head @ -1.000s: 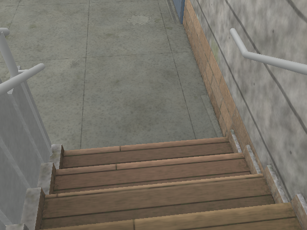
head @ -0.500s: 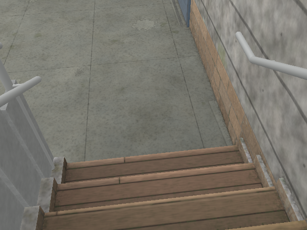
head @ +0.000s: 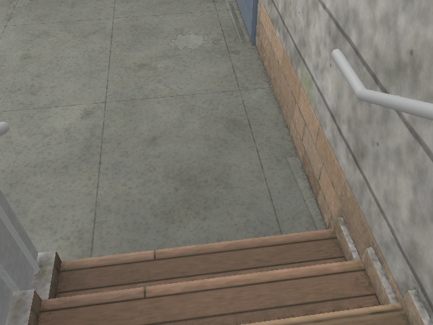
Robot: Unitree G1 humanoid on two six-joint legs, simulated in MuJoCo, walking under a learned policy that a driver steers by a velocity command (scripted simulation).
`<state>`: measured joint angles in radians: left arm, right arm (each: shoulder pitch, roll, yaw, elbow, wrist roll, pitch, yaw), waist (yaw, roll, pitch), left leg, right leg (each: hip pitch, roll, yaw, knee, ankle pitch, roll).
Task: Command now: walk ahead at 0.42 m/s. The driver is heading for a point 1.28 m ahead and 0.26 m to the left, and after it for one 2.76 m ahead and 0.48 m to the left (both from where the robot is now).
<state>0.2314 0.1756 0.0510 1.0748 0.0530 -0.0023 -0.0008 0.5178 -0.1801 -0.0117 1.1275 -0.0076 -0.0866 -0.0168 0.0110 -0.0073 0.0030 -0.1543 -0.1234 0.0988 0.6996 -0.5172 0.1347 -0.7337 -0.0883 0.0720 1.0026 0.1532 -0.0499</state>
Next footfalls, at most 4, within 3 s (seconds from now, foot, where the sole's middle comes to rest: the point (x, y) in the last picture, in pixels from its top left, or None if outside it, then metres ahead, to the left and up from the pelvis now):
0.22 right None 0.27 -0.11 -0.91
0.86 left None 0.28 0.15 -0.91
1.26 right None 0.57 0.09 -1.08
1.78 left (147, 308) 0.83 0.36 -1.25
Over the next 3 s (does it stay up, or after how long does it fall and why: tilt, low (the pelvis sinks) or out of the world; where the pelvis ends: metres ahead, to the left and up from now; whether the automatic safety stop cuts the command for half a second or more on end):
stays up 1.26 0.29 -0.78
